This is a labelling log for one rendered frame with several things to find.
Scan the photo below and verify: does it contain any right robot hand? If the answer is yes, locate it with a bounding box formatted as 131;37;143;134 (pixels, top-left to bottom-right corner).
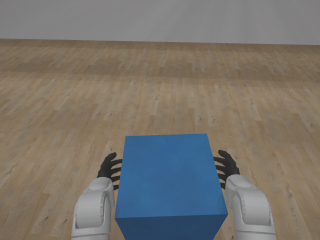
213;150;240;190

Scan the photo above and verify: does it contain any right robot forearm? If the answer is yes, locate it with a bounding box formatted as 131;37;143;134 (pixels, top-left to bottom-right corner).
225;174;277;240

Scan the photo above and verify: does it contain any left robot hand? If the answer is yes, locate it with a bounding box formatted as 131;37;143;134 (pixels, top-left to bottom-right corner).
97;152;123;190

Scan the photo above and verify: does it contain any left robot forearm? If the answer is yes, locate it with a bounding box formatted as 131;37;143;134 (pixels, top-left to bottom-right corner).
71;177;115;240

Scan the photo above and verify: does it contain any carton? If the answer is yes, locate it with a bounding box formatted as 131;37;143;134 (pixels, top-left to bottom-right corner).
114;133;228;240

